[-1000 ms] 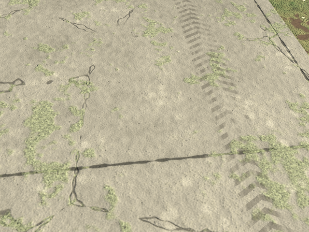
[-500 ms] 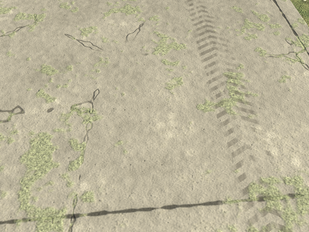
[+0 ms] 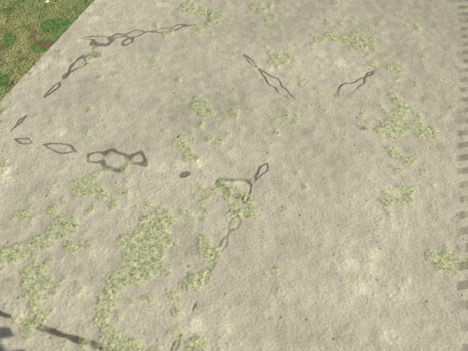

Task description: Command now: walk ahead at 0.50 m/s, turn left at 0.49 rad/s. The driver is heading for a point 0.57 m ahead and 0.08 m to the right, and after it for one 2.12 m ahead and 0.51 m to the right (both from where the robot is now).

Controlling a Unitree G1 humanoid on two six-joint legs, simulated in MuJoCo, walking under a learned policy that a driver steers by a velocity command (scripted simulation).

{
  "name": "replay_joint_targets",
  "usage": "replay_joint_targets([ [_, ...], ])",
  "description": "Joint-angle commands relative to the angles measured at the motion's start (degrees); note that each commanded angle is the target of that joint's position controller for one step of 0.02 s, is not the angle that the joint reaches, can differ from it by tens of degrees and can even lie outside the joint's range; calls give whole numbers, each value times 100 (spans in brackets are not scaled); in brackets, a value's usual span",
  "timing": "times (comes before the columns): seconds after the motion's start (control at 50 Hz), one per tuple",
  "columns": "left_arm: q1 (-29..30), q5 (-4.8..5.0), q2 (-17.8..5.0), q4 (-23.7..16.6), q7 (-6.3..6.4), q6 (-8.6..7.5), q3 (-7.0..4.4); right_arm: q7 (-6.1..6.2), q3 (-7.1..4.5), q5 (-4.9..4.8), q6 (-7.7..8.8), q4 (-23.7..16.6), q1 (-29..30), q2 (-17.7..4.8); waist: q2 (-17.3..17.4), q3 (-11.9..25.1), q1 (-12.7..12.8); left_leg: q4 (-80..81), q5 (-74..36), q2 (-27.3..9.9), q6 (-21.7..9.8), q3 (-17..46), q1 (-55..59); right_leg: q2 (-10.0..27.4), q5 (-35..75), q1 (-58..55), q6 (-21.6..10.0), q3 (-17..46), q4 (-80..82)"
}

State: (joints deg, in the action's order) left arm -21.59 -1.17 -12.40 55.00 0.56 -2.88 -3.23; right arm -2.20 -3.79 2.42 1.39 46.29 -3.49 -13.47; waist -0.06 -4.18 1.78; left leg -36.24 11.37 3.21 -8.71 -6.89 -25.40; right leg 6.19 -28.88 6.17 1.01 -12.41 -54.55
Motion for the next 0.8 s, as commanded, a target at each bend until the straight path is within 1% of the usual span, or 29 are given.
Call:
replay_joint_targets([
  [0.02, 739, 97, -692, -959, -103, -225, -110, 193, -377, -124, -67, 225, -1683, -1326, 203, 997, -699, 2076, -145, -2190, -1224, 3602, 3582, -148, 653, 3764, -155, 1243, -2514],
  [0.04, 562, 102, -636, -830, -91, -273, -80, 202, -278, -149, -22, 229, -1409, -969, -75, 614, -436, 2152, -995, -1932, -981, 3016, 2844, 40, 1030, 3382, -194, 1247, -1943],
  [0.06, 460, 11, -615, -730, -80, -222, -87, 216, -215, -170, 41, 213, -1163, -773, -134, 454, -224, 2220, -1547, -1646, -781, 2519, 2376, 152, 1135, 3008, -178, 1276, -1574],
  [0.08, 248, -94, -586, -659, -88, -111, -76, 224, -150, -206, 106, 207, -1027, -610, -31, 495, -58, 2316, -1874, -1453, -671, 2175, 2069, 208, 1203, 2611, -133, 1303, -1336],
  [0.1, 116, -125, -532, -579, -118, -3, -68, 215, -99, -213, 189, 254, -1071, -512, 24, 556, 5, 2402, -2122, -1372, -607, 1951, 1960, 210, 1220, 2394, -106, 1279, -1179],
  [0.12, 81, -122, -494, -545, -156, 71, -65, 208, -90, -226, 263, 333, -1198, -537, 48, 534, 31, 2479, -2390, -1312, -561, 1767, 1926, 185, 1278, 2372, -86, 1216, -1060],
  [0.14, 153, -102, -478, -542, -189, 116, -65, 202, -102, -230, 311, 404, -1319, -626, 90, 461, 30, 2561, -2512, -1264, -488, 1588, 1920, 183, 1433, 2463, -81, 1184, -918],
  [0.18, 545, -53, -496, -628, -224, 164, -70, 198, -111, -207, 353, 513, -1586, -725, 171, 262, -100, 2714, -2601, -1214, -244, 1321, 2040, 193, 1878, 2865, -102, 1167, -634],
  [0.22, 928, 3, -535, -716, -236, 184, -79, 198, -89, -183, 365, 582, -1803, -714, 234, 112, -254, 2828, -2557, -1188, -8, 1107, 2253, 115, 2265, 3251, -154, 1237, -343],
  [0.26, 1116, 35, -490, -759, -230, 154, -60, 231, -26, -162, 382, 619, -1822, -629, 241, -35, -272, 2728, -3579, -1143, 181, 703, 2291, -123, 2546, 3231, -200, 1301, 145],
  [0.3, 1252, 29, -382, -789, -222, 117, -2, 282, 36, -153, 389, 636, -1722, -563, 326, -51, -252, 2576, -4322, -1077, 335, 289, 2266, -321, 2864, 2896, -246, 1102, 814],
  [0.36, 1607, -25, -284, -896, -227, 101, 86, 401, 101, -176, 364, 754, -1889, -514, 398, -2, -401, 2260, -4961, -1107, 429, 3, 2573, -546, 3150, 2536, -348, 614, 1619],
  [0.38, 1527, -44, -309, -887, -221, 96, 89, 444, 100, -175, 349, 786, -1924, -561, 451, 84, -375, 1995, -5411, -1145, 459, -36, 2762, -675, 2999, 2391, -405, 514, 1775],
  [0.4, 1303, -63, -370, -840, -212, 86, 74, 491, 84, -170, 334, 797, -1904, -640, 543, 207, -287, 1621, -5974, -1209, 493, -52, 2923, -828, 2712, 2187, -486, 429, 1843],
  [0.42, 919, -78, -455, -740, -195, 73, 45, 544, 53, -162, 311, 785, -1818, -731, 646, 355, -130, 1133, -6467, -1283, 516, -53, 2989, -973, 2384, 1888, -586, 382, 1871],
  [0.44, 407, -83, -587, -601, -167, 49, -8, 578, 15, -147, 280, 743, -1685, -826, 702, 556, 79, 462, -6617, -1347, 527, -23, 2958, -1068, 2170, 1469, -719, 439, 2024],
  [0.46, -143, -111, -744, -466, -142, -6, -79, 582, -18, -157, 254, 677, -1507, -903, 653, 763, 362, -490, -6036, -1340, 545, -8, 2771, -1036, 2405, 926, -878, 635, 2517],
  [0.48, -696, -157, -952, -365, -106, -75, -169, 552, -54, -255, 257, 506, -1112, -997, 261, 1021, 816, -2258, -4278, -918, 641, -233, 2106, -611, 4083, 83, -1225, 1147, 3189],
  [0.5, -362, -76, -1540, -432, -63, -68, -290, 466, 82, -211, 274, 247, -1685, -290, -1170, 1430, 60, -4065, 2181, 128, 826, -175, 89, 1037, 8654, -1516, -1950, 2973, 2254],
  [0.52, -484, 157, -1638, -482, -92, -14, -345, 436, 84, -187, 188, 305, -2042, -391, -765, 2360, 97, -4971, 2275, 239, 847, 897, -453, 1591, 8752, -1921, -2751, 4122, 2637],
  [0.54, 114, 221, -1403, -695, -69, 78, -329, 418, 79, -131, 153, 285, -1821, -538, -243, 1826, 20, -4899, 1751, -128, 847, 1106, -655, 1450, 7128, -1174, -2699, 3821, 3037],
  [0.56, 571, 199, -1015, -820, -44, 173, -225, 397, 51, -101, 142, 189, -1456, -635, 58, 1027, -77, -4506, 1492, -305, 881, 1033, -762, 1125, 5833, -290, -2459, 3502, 3412],
  [0.58, 730, 158, -780, -848, -29, 229, -155, 390, 23, -59, 97, 120, -1230, -676, 275, 615, -184, -4089, 1380, -424, 933, 1006, -735, 828, 5182, 269, -2198, 3258, 3643],
  [0.6, 736, 143, -739, -850, -5, 258, -139, 381, 30, -26, -16, 77, -1260, -625, 182, 524, -263, -3682, 1289, -495, 996, 995, -486, 583, 4842, 677, -2023, 2992, 3777],
  [0.62, 694, 100, -793, -829, -9, 262, -148, 382, 45, -17, -134, 73, -1322, -538, 54, 552, -299, -3430, 1197, -464, 1048, 937, -265, 417, 4678, 926, -1898, 2834, 3819],
  [0.64, 657, 67, -908, -828, -25, 243, -181, 388, 68, -27, -206, 55, -1374, -449, -35, 638, -318, -3241, 1114, -427, 1088, 890, -163, 293, 4709, 1009, -1825, 2751, 3794],
  [0.68, 637, 44, -1095, -877, -42, 227, -243, 399, 80, -60, -265, 4, -1365, -412, -182, 818, -315, -2852, 982, -418, 1154, 882, -179, 161, 4472, 977, -1699, 2732, 3761],
  [0.74, 596, 45, -1174, -964, -33, 301, -287, 427, 51, -67, -331, -160, -988, -520, -449, 872, -157, -2307, 842, -452, 1236, 944, -442, 45, 3196, 806, -1479, 3004, 3841],
  [0.8, 541, 39, -1222, -1046, -12, 400, -328, 444, 34, -96, -371, -326, -617, -589, -598, 799, 10, -1880, 815, -445, 1277, 1055, -649, 16, 1813, 628, -1375, 3448, 3967],
])
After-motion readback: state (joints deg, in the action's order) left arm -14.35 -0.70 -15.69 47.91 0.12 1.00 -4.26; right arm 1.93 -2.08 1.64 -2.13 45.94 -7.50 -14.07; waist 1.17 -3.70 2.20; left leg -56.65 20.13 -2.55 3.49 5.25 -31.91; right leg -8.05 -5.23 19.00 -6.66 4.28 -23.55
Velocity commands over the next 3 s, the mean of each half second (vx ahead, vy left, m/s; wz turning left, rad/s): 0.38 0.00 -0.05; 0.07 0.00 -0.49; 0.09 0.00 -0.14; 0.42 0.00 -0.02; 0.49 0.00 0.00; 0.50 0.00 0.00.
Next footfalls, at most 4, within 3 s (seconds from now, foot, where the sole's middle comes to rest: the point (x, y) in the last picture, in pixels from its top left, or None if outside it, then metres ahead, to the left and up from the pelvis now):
0.48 right None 0.39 -0.07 -0.75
1.04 left None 0.41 0.12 -0.75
1.40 right None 0.28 -0.05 -0.75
1.74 left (220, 295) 0.59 0.08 -0.75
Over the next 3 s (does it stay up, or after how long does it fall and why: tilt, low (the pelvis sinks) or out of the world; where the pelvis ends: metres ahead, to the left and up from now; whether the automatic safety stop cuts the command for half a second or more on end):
stays up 1.07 -0.21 0.03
